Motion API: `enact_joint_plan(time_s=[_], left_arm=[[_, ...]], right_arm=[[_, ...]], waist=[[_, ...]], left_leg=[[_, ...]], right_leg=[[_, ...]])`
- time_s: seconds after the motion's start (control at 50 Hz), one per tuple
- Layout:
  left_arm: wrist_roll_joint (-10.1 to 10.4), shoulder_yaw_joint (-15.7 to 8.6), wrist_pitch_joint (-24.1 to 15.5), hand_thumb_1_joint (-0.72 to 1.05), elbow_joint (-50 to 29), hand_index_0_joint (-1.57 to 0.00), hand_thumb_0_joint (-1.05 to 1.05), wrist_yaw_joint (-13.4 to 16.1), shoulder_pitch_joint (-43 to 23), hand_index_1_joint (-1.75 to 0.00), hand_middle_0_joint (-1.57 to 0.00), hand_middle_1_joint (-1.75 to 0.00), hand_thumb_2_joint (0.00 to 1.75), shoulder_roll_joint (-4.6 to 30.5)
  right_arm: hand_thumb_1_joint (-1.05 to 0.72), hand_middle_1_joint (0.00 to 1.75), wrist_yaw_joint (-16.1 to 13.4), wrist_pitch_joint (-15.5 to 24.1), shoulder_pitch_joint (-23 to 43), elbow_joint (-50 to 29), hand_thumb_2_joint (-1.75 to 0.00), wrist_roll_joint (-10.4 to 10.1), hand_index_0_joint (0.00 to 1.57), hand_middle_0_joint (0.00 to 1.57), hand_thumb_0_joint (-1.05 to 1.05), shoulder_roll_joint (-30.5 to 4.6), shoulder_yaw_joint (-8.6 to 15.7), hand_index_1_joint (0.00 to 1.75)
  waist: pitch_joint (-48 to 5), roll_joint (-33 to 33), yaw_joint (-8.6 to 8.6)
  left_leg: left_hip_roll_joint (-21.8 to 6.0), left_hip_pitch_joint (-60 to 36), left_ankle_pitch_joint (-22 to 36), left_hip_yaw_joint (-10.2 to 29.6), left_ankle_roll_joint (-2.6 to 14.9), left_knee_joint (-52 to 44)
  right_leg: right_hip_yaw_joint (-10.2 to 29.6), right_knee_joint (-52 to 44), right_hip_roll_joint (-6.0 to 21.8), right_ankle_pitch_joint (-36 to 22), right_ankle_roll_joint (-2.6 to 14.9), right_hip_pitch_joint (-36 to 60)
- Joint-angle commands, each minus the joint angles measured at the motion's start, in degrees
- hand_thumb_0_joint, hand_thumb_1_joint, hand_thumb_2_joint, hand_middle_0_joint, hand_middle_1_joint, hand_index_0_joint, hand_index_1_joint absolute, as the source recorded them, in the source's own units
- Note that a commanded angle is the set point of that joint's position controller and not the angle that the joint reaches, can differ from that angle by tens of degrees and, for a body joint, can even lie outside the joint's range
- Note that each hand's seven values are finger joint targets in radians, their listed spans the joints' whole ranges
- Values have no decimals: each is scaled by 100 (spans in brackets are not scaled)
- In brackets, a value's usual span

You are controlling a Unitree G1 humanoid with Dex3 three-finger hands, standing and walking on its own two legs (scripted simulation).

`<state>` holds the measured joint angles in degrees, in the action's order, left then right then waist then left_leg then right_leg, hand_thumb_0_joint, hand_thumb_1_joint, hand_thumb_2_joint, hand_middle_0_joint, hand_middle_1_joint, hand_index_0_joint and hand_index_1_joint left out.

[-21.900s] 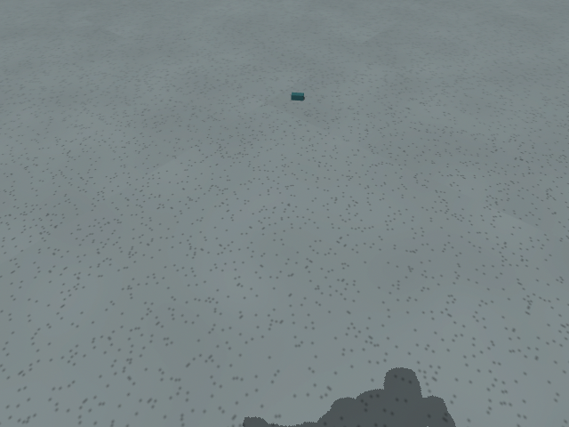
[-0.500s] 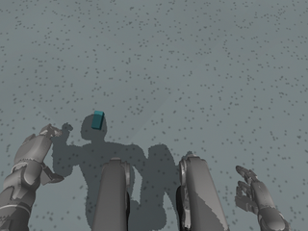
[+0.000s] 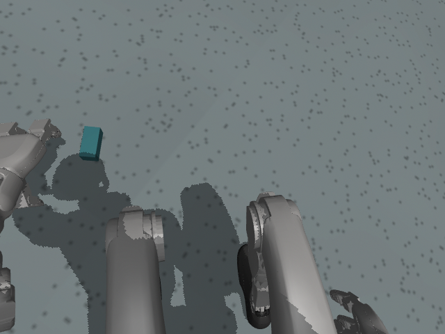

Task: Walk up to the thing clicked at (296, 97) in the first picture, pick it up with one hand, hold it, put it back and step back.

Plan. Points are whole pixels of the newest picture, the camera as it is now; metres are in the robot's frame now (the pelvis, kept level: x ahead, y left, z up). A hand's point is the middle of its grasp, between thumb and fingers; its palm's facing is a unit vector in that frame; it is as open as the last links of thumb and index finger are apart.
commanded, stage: rise first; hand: left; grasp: from above
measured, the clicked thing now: (91, 143) +0.53 +0.28 -0.34
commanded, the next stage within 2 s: approach in 0.88 s
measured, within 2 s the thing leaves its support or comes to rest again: neither
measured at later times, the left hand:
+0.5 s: hand (42, 162) +0.44 +0.33 -0.19, palm faces -0.50 -0.01 -0.87, open 14.1 cm
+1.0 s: hand (56, 152) +0.47 +0.32 -0.22, palm faces -0.48 -0.01 -0.88, open 14.1 cm
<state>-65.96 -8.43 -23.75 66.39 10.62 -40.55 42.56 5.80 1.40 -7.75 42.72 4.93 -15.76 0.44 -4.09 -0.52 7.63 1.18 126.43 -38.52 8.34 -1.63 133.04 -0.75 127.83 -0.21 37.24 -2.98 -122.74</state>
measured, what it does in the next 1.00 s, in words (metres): stands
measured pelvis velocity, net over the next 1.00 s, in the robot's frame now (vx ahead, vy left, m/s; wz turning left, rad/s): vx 0.02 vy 0.00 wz -0.05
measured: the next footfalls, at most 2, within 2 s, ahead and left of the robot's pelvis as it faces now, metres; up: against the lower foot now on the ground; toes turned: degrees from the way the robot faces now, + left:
none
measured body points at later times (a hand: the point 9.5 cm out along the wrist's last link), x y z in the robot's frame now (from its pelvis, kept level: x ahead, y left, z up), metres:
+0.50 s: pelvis +0.01 +0.01 -0.03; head +0.23 +0.10 +0.35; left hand +0.46 +0.33 -0.14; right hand +0.09 -0.27 -0.13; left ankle +0.09 +0.13 -0.33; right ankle +0.11 -0.14 -0.32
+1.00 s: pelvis +0.02 +0.00 -0.04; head +0.26 +0.09 +0.32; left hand +0.49 +0.32 -0.17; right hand +0.07 -0.27 -0.14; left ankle +0.09 +0.13 -0.33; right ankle +0.11 -0.14 -0.32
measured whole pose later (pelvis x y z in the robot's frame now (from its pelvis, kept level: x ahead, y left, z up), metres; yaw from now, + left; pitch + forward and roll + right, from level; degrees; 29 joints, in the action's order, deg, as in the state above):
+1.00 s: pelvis +0.02 +0.00 -0.04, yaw -3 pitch +34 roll -10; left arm -80.9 -8.0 -23.1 84.2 23.8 -53.6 50.6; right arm 8.3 -0.1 -6.5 43.2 11.6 -14.6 -4.1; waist -1.5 -2.4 14.6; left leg 1.7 134.7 -41.6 10.2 -1.4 142.4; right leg -1.5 135.5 -1.0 39.7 -4.1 -130.0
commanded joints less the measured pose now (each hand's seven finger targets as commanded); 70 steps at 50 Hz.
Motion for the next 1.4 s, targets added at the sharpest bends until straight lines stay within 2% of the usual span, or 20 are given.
enact_joint_plan(time_s=[0.0, 0.08, 0.18, 0.26, 0.36, 0.44, 0.54, 0.62, 0.7, 0.74, 0.86, 0.94, 0.96, 0.98, 1.0, 1.08, 1.16, 1.2, 1.28, 1.38], left_arm=[[-147, -285, -40, -46, -586, -6, 0, 396, -1752, -90, -5, -91, 98, 1815], [-333, -141, -112, -45, -359, -6, 0, 506, -1937, -90, -5, -92, 97, 1760], [-666, -218, -230, -45, -223, -7, 0, 639, -2224, -90, -5, -92, 96, 1993], [-876, -148, -312, -47, -19, -7, 0, 786, -2290, -91, -5, -93, 96, 1934], [-1167, -123, -393, -49, 358, -6, 0, 969, -2421, -92, -5, -93, 97, 2041], [-1274, -100, -475, -49, 533, -6, 0, 1142, -2569, -93, -5, -94, 98, 2052], [-1450, -131, -487, -50, 878, -6, 0, 1369, -2657, -94, -5, -95, 98, 2137], [-1490, -273, -381, -50, 1006, -6, 0, 1586, -2809, -96, -5, -97, 97, 2329], [-1542, -198, -223, -50, 1109, -6, 0, 1724, -2901, -97, -5, -99, 97, 2326], [-1572, -270, -142, -49, 978, -6, 0, 1763, -2902, -97, -5, -99, 97, 2431], [-1385, -158, 55, -49, 1090, -7, 0, 1644, -2947, -97, -5, -99, 96, 2313], [-1307, -171, 83, -49, 993, -7, 0, 1471, -2768, -97, -5, -98, 97, 2397], [-1253, -194, 76, -57, 968, -3, 0, 1446, -2780, -95, -6, -93, 105, 2426], [-1216, -194, 54, -49, 843, -10, 0, 1429, -2934, -100, -5, -101, 97, 2420], [-1235, -56, 57, -42, 1004, -11, 0, 1382, -2831, -101, -6, -107, 89, 2224], [-1192, 191, -64, -43, 898, -11, 0, 1404, -3477, -102, -6, -107, 89, 1970], [-1249, 506, -92, -43, 1046, -11, 0, 1524, -3942, -103, -6, -108, 89, 1656], [-1358, 533, -29, -44, 1059, -11, 0, 1642, -4257, -102, -6, -108, 90, 1749], [-1543, 308, 351, -45, 1128, -10, 0, 1928, -4603, -103, -6, -108, 91, 2137], [-1539, 340, 1020, -47, 1512, -10, 0, 1970, -4618, -103, -6, -107, 92, 2141]], right_arm=[[-85, 30, -9, -67, -751, -294, -89, 46, 20, 20, 0, -1388, 410, 30], [-86, 30, 20, -141, -760, -239, -89, 121, 20, 20, 0, -1416, 370, 30], [-88, 30, 84, -252, -831, -188, -89, 226, 20, 20, 0, -1469, 337, 30], [-89, 30, 110, -322, -820, -128, -90, 290, 20, 20, 0, -1484, 310, 30], [-90, 30, 146, -385, -817, -54, -90, 370, 20, 20, 0, -1439, 243, 30], [-90, 30, 150, -363, -728, -86, -90, 420, 20, 20, 0, -1426, 202, 30], [-90, 30, 147, -336, -776, -38, -90, 513, 20, 20, 0, -1430, 152, 30], [-90, 30, 142, -275, -780, -56, -90, 563, 20, 20, 0, -1452, 125, 30], [-90, 30, 156, -209, -791, -45, -90, 582, 20, 20, 0, -1452, 77, 30], [-90, 30, 154, -203, -841, -45, -90, 613, 20, 20, 0, -1442, 66, 30], [-90, 30, 172, -161, -898, -37, -90, 645, 20, 20, 0, -1453, 52, 30], [-90, 30, 180, -181, -954, -34, -90, 651, 20, 20, 0, -1470, 32, 30], [-90, 30, 187, -188, -966, -63, -90, 654, 20, 20, 0, -1482, 28, 30], [-90, 30, 183, -199, -970, -66, -89, 641, 20, 20, 0, -1489, 37, 30], [-91, 30, 194, -206, -995, -62, -89, 660, 20, 20, 0, -1473, 14, 30], [-91, 30, 195, -194, -1083, -4, -89, 672, 20, 20, 0, -1497, -38, 30], [-91, 30, 153, -156, -1160, 77, -90, 682, 20, 20, 0, -1533, -123, 30], [-91, 30, 124, -143, -1189, 78, -90, 669, 20, 20, 0, -1582, -151, 30], [-91, 30, 98, -133, -1237, -1, -90, 705, 20, 20, 0, -1615, -236, 30], [-91, 30, 92, -173, -1184, -221, -90, 592, 20, 20, 0, -1609, -340, 30]], waist=[[-3604, 1321, 8], [-3474, 1466, 101], [-3705, 1738, 164], [-3673, 1890, 227], [-3566, 1817, 312], [-3298, 1707, 402], [-3482, 1715, 471], [-3442, 1768, 456], [-3414, 1956, 511], [-3700, 1956, 463], [-3514, 1839, 611], [-3592, 1897, 560], [-3579, 1899, 563], [-3663, 1915, 575], [-3555, 1888, 663], [-3366, 1863, 989], [-3336, 2020, 1165], [-3471, 2205, 1184], [-3794, 2669, 1184], [-3744, 2791, 1251]], left_leg=[[75, -2788, 487, -555, 296, -1542], [57, -2854, 557, -461, 251, -1477], [48, -3000, 908, -397, 186, -1342], [27, -3101, 1025, -354, 159, -1263], [43, -2895, 1087, -386, 215, -1061], [60, -2553, 785, -413, 261, -952], [50, -2655, 948, -417, 272, -795], [55, -2556, 850, -458, 274, -795], [58, -2534, 799, -461, 262, -801], [80, -2613, 994, -525, 291, -691], [68, -2397, 981, -506, 322, -648], [89, -2379, 1091, -510, 313, -653], [85, -2375, 1120, -507, 314, -627], [77, -2433, 1162, -493, 304, -624], [66, -2479, 1198, -467, 293, -621], [32, -2351, 1045, -415, 307, -525], [7, -2471, 1085, -389, 280, -524], [-9, -2642, 1143, -364, 253, -562], [-31, -2880, 1462, -401, 188, -618], [-39, -2744, 1532, -474, 227, -723]], right_leg=[[-694, -1152, -98, -470, 475, 1312], [-736, -991, -77, -533, 473, 1084], [-770, -754, -68, -762, 470, 980], [-803, -615, -95, -812, 473, 775], [-803, -538, -132, -871, 465, 732], [-778, -547, -164, -692, 457, 660], [-812, -443, -187, -833, 429, 635], [-832, -413, -180, -775, 421, 610], [-894, -338, -205, -759, 445, 495], [-860, -354, -214, -961, 429, 724], [-871, -377, -197, -1004, 418, 750], [-862, -391, -194, -1090, 421, 951], [-857, -380, -191, -1112, 426, 966], [-864, -359, -186, -1136, 431, 936], [-881, -357, -189, -1156, 430, 892], [-912, -428, -205, -1126, 418, 845], [-960, -442, -224, -1193, 419, 777], [-999, -422, -240, -1225, 441, 711], [-1012, -292, -214, -1509, 447, 781], [-947, -353, -200, -1662, 488, 787]])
